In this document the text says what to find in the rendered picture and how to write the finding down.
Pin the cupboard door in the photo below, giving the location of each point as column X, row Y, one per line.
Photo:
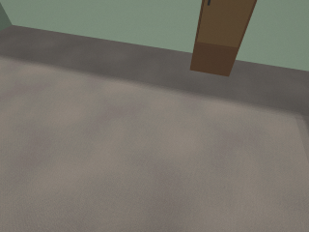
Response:
column 223, row 21

